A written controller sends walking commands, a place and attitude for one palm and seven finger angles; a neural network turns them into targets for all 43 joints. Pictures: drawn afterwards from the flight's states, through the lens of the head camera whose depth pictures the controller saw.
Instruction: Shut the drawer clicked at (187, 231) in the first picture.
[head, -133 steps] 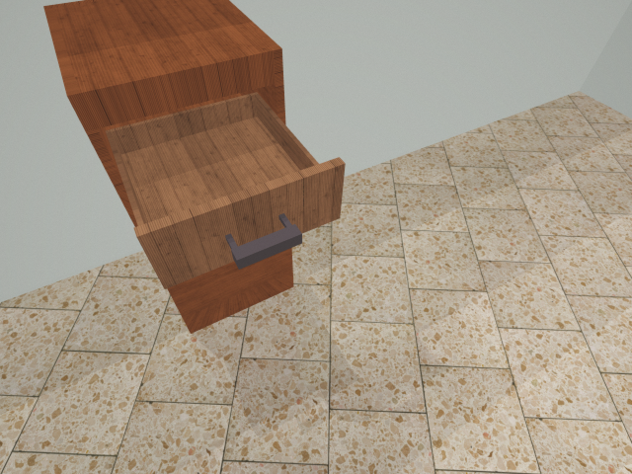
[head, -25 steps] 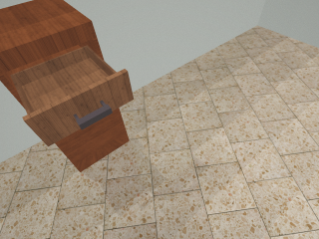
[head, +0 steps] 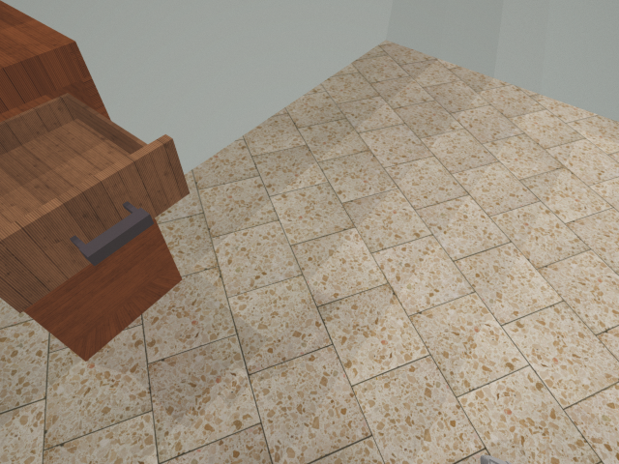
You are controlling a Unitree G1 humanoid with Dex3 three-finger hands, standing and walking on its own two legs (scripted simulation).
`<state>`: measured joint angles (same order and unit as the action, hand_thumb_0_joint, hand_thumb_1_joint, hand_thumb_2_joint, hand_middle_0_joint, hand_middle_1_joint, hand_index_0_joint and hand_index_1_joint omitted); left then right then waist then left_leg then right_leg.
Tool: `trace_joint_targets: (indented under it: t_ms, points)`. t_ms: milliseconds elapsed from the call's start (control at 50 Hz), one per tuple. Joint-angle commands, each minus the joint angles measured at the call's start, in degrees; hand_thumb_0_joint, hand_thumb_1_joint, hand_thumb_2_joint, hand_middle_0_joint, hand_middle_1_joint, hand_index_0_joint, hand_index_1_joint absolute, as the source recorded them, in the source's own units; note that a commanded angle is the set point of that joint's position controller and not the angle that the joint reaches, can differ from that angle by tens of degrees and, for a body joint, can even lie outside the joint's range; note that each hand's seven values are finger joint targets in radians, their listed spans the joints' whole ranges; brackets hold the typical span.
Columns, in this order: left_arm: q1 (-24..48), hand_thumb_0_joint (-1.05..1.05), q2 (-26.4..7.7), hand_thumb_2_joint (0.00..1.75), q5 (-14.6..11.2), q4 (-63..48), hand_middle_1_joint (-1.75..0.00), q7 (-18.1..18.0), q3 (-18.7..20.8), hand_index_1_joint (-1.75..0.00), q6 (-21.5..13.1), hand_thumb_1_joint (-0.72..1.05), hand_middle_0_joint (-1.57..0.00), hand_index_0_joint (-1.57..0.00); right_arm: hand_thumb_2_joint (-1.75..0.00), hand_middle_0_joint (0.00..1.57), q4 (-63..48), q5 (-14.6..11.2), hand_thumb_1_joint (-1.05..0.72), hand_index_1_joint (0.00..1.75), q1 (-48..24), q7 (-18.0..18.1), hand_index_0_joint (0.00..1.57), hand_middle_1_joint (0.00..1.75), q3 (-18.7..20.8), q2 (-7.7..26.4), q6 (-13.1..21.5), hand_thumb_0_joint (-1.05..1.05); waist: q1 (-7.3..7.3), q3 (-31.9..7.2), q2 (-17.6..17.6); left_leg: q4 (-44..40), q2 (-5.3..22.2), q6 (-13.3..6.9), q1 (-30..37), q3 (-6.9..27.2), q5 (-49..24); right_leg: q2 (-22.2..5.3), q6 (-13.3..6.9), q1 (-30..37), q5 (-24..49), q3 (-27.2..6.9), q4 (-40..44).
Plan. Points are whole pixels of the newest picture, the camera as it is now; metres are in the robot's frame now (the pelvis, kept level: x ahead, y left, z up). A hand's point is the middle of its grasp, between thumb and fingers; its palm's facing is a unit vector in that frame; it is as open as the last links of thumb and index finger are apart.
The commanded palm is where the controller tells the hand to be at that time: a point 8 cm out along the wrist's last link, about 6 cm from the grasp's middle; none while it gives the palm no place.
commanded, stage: walk to a spot facing it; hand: left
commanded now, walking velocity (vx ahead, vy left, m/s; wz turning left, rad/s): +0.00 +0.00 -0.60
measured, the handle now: (111, 229) +0.44 +0.39 -0.02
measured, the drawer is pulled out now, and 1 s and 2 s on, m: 0.29 0.29 0.29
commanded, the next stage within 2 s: turn to face it in 1.64 s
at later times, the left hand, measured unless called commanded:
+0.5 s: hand out of the picture +0.13 +0.17 -0.16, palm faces -0.37 -0.91 -0.18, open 7.4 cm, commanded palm none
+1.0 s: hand (240, 432) +0.19 +0.13 -0.21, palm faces -0.49 -0.86 -0.15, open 7.4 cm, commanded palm none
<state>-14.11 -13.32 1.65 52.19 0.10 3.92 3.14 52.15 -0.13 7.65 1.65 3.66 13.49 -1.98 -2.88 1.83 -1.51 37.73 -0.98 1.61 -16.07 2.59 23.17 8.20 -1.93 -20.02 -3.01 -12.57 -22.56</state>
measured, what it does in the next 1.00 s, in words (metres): walks ahead, turning right: left foot, then right foot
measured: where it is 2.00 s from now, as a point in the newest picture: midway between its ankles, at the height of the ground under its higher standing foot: (388, 410)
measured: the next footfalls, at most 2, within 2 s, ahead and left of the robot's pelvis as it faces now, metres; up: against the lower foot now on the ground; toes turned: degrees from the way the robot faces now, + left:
left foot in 0.04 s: +0.01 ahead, +0.12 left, +0.00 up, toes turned -4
right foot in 0.58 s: -0.05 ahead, -0.13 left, +0.00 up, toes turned -29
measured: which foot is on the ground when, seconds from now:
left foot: up 0.00-0.02, down 0.04-0.56, up 0.58-0.96, down 0.98-1.00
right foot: down 0.00-0.04, up 0.06-0.56, down 0.58-1.00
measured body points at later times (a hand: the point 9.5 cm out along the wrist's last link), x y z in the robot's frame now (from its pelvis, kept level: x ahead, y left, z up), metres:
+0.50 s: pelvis -0.03 +0.02 +0.00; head +0.01 +0.01 +0.45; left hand +0.15 +0.22 -0.15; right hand -0.12 -0.22 -0.14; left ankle -0.03 +0.12 -0.74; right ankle -0.09 -0.12 -0.70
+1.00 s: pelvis +0.14 -0.05 -0.03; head +0.18 -0.03 +0.42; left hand +0.22 +0.18 -0.19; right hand +0.11 -0.32 -0.14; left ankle +0.28 -0.03 -0.74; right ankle -0.08 -0.11 -0.73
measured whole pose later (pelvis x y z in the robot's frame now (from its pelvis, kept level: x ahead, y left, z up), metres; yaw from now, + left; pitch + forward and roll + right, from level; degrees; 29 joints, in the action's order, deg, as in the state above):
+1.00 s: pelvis +0.14 -0.05 -0.03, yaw -34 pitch -1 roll -2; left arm -23.8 -11.3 1.5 60.4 0.3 3.3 -1.3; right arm 51.3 1.3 7.6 -1.2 2.4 10.9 3.6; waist -2.2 3.9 -2.3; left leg 38.3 4.3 0.1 -27.3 -6.6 10.1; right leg -0.7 1.5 -1.0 -28.8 -4.8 -33.1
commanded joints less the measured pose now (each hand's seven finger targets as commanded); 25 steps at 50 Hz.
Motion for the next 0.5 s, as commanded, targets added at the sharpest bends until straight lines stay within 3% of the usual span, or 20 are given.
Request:
trace_joint_targets:
  t_ms: [0,20,40,60,80,120,160,200,240,280,320,360,400,440,480]
  points:
    - [3.68,0.0,-9.8,0.9,-0.48,-5.92,-0.3,-0.27,2.56,-0.3,-0.2,0.9,-0.2,-0.2,-0.9,0.2,-1.0,0.0,-0.9,0.3,13.58,1.16,0.2,0.3,1.58,7.52,1.82,0.0,6.11,-7.31,-4.48,-20.03,2.97,-3.81,18.16,2.28,-3.96,-7.95,1.37,-6.74,-19.5,-12.01,3.49]
    - [2.28,0.0,-6.18,0.9,-0.95,-6.47,-0.3,0.26,2.01,-0.3,-0.17,0.9,-0.2,-0.2,-0.9,0.2,-2.1,0.76,-0.9,0.3,11.59,1.39,0.2,0.3,2.27,11.58,1.97,0.0,5.27,-5.09,11.0,-27.85,15.1,-6.68,21.98,15.3,3.32,-0.76,3.57,-18.06,-23.96,-3.23,-10.39]
    - [2.79,0.0,-6.95,0.9,-0.55,-6.73,-0.3,0.41,2.62,-0.3,-0.16,0.9,-0.2,-0.2,-0.9,0.2,-4.53,0.98,-0.9,0.3,6.16,1.58,0.2,0.3,2.34,13.78,1.86,0.0,3.85,-0.73,16.42,-30.25,26.97,-9.7,10.02,21.95,3.11,-1.66,5.09,-18.54,-26.01,5.74,-29.04]
    - [1.7,0.0,-9.54,0.9,0.16,-6.01,-0.3,0.82,3.66,-0.3,0.05,0.9,-0.2,-0.2,-0.9,0.2,-6.4,1.16,-0.9,0.3,0.61,1.43,0.2,0.3,1.31,11.79,1.94,0.0,1.33,2.1,11.45,-30.38,26.03,-10.93,-0.86,19.25,-0.28,-5.29,5.78,-14.07,-22.76,5.09,-38.92]
    - [-0.3,0.0,-10.27,0.9,0.71,-4.32,-0.3,1.07,4.27,-0.3,0.66,0.9,-0.2,-0.2,-0.9,0.2,-6.81,1.29,-0.9,0.3,-3.15,1.37,0.2,0.3,0.26,8.09,2.19,0.0,-1.02,3.99,9.38,-28.86,20.59,-9.01,-5.49,12.51,-4.35,-5.42,6.49,-10.88,-17.89,4.91,-44.94]
    - [-3.26,0.0,-8.12,0.9,0.66,-3.25,-0.3,1.94,3.56,-0.3,0.82,0.9,-0.2,-0.2,-0.9,0.2,-7.42,1.11,-0.9,0.3,-4.12,1.28,0.2,0.3,-0.58,7.07,2.97,0.0,-2.29,2.65,6.63,-26.36,15.47,-7.43,-4.97,3.29,-12.04,-6.4,6.89,-10.89,-13.89,7.95,-52.02]
    - [-1.37,0.0,-6.93,0.9,0.32,-3.9,-0.3,1.98,2.65,-0.3,0.71,0.9,-0.2,-0.2,-0.9,0.2,-5.83,1.3,-0.9,0.3,1.23,1.27,0.2,0.3,-0.16,7.49,3.15,0.0,0.15,1.1,7.5,-22.48,14.24,-8.26,5.91,1.14,-19.41,-6.96,7.56,-15.86,-14.9,9.28,-49.46]
    - [2.87,0.0,-5.97,0.9,-0.08,-5.19,-0.3,1.99,1.75,-0.3,0.25,0.9,-0.2,-0.2,-0.9,0.2,-3.74,1.31,-0.9,0.3,7.91,1.28,0.2,0.3,0.25,7.99,3.33,0.0,3.42,-0.27,8.31,-19.91,15.74,-9.42,14.92,1.25,-28.54,-8.3,7.93,-19.2,-16.43,10.56,-43.7]
    - [5.72,0.0,-5.41,0.9,-0.31,-5.74,-0.3,1.89,1.32,-0.3,0.13,0.9,-0.2,-0.2,-0.9,0.2,-2.22,1.31,-0.9,0.3,12.38,1.36,0.2,0.3,0.32,8.19,3.39,0.0,5.21,-0.38,8.32,-18.89,17.54,-9.79,18.27,1.4,-35.67,-9.34,8.12,-19.21,-18.43,11.47,-40.1]
    - [7.26,0.0,-5.04,0.9,-0.44,-5.95,-0.3,1.93,1.05,-0.3,0.43,0.9,-0.2,-0.2,-0.9,0.2,-1.4,1.31,-0.9,0.3,13.4,1.28,0.2,0.3,0.51,8.65,3.36,0.0,5.59,-0.12,9.19,-18.93,18.8,-10.04,17.36,0.47,-36.81,-10.55,8.02,-16.8,-19.59,12.22,-36.54]
    - [7.53,0.0,-4.94,0.9,-0.5,-5.79,-0.3,2.19,0.92,-0.3,0.58,0.9,-0.2,-0.2,-0.9,0.2,-1.16,1.52,-0.9,0.3,13.41,0.98,0.2,0.3,0.76,9.46,3.31,0.0,5.7,-0.65,11.22,-19.92,20.1,-10.22,16.55,-0.82,-29.96,-11.32,7.57,-14.39,-20.73,13.65,-33.28]
    - [9.11,0.0,-4.6,0.9,-0.32,-6.04,-0.3,2.88,0.75,-0.3,0.56,0.9,-0.2,-0.2,-0.9,0.2,-0.69,1.76,-0.9,0.3,13.49,0.7,0.2,0.3,1.08,9.91,3.48,0.0,6.41,-1.06,11.8,-22.77,21.2,-10.0,14.49,-1.65,-13.6,-12.17,6.74,-11.98,-20.9,14.82,-28.87]
    - [10.38,0.0,-4.24,0.9,-0.14,-6.22,-0.3,3.45,0.76,-0.3,0.17,0.9,-0.2,-0.2,-0.9,0.2,-0.16,1.92,-0.9,0.3,13.22,0.43,0.2,0.3,1.47,10.53,3.56,0.0,6.7,-0.77,11.87,-24.38,22.05,-9.28,12.19,-2.35,-1.68,-12.2,5.77,-9.12,-21.42,16.26,-23.48]
    - [10.71,0.0,-3.79,0.9,-0.09,-6.47,-0.3,3.69,0.72,-0.3,-0.26,0.9,-0.2,-0.2,-0.9,0.2,0.44,2.06,-0.9,0.3,13.05,0.17,0.2,0.3,1.7,11.28,3.59,0.0,6.59,-0.39,12.56,-24.21,22.97,-8.41,10.71,-3.14,3.08,-11.71,4.7,-6.11,-22.77,17.5,-18.99]
    - [9.01,0.0,-3.48,0.9,-0.09,-6.0,-0.3,3.56,0.92,-0.3,-0.84,0.9,-0.2,-0.2,-0.9,0.2,1.13,2.1,-0.9,0.3,12.67,-0.09,0.2,0.3,1.69,11.09,3.73,0.0,5.4,-0.24,10.82,-21.86,23.2,-7.05,8.1,-5.36,2.67,-10.88,3.47,-0.51,-22.16,18.45,-13.23]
